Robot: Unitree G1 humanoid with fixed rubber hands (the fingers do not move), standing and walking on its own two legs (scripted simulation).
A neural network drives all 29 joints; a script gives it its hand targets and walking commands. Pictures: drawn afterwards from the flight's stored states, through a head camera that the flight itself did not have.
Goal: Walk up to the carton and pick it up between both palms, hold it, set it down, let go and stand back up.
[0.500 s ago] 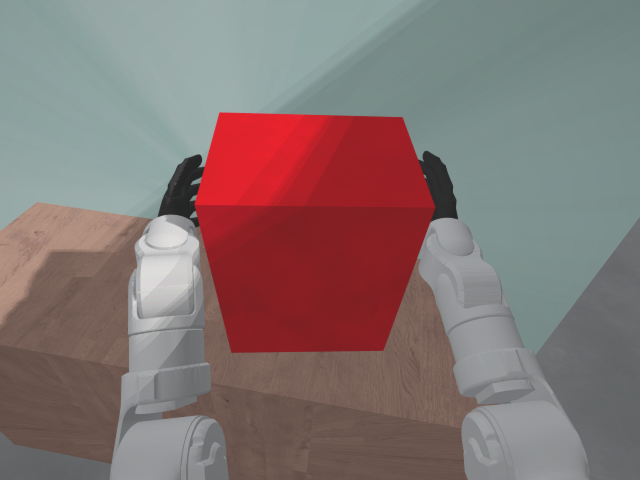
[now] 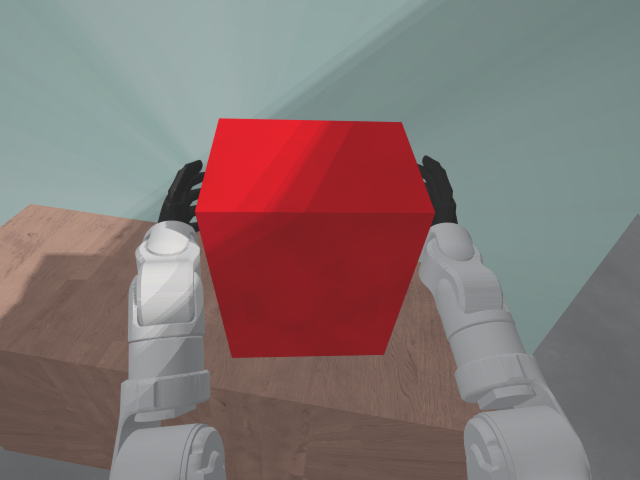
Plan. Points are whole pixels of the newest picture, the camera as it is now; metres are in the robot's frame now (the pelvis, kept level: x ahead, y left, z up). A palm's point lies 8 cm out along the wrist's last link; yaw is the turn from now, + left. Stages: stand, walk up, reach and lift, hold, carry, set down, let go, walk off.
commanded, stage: hold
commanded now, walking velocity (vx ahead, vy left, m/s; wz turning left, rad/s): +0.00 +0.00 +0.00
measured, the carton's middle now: (310, 249) +0.37 +0.00 +0.15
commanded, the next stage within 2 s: none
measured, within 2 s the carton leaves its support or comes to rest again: neither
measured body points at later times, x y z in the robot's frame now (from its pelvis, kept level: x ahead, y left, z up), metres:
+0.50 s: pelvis -0.01 -0.01 +0.00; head -0.05 +0.02 +0.45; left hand +0.37 +0.15 +0.20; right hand +0.37 -0.16 +0.20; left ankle +0.02 +0.12 -0.75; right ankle +0.02 -0.09 -0.75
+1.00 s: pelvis +0.00 +0.00 +0.00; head -0.05 +0.03 +0.45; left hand +0.37 +0.16 +0.19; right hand +0.37 -0.16 +0.20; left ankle +0.02 +0.12 -0.75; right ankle +0.02 -0.09 -0.75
